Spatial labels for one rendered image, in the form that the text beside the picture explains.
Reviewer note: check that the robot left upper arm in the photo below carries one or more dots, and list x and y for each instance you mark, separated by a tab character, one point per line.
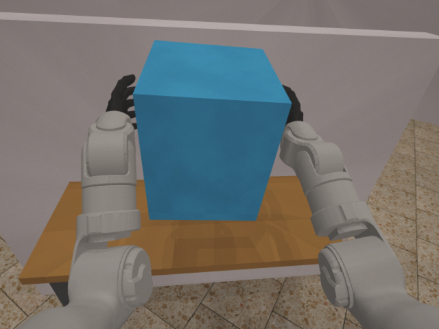
106	285

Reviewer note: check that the table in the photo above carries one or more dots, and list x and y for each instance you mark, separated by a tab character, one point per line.
282	235

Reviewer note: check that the carton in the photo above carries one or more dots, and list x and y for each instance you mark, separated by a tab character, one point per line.
210	119

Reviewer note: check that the left robot forearm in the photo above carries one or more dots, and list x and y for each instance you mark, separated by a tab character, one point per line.
108	180

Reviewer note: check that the right robot forearm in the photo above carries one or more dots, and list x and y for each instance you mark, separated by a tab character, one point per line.
337	211

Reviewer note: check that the robot right upper arm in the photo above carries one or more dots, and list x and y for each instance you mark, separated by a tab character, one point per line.
363	276

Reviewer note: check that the left robot hand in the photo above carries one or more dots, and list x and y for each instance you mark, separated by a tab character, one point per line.
119	95

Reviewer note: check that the right robot hand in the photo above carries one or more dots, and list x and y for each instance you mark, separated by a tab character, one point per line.
294	114

